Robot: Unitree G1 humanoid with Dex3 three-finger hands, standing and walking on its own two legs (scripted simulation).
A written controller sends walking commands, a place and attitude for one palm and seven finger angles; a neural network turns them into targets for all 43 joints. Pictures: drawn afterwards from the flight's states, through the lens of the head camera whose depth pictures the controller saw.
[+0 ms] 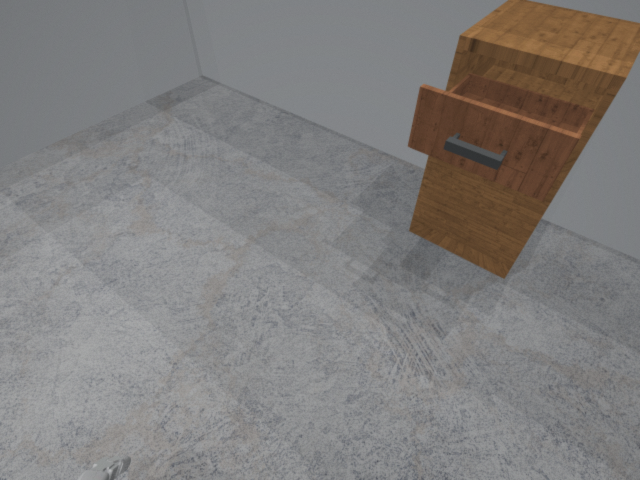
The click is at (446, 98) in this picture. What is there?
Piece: drawer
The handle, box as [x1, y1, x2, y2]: [444, 133, 507, 169]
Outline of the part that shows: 446,140 444,149 497,169 507,151 503,150 499,155 459,140 457,138 459,136 458,133 456,133 452,137 450,136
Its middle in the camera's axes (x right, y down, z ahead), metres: +0.38 -0.22 +0.96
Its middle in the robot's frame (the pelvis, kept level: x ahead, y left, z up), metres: +0.88 -0.34 -0.08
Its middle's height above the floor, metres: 0.69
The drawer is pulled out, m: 0.28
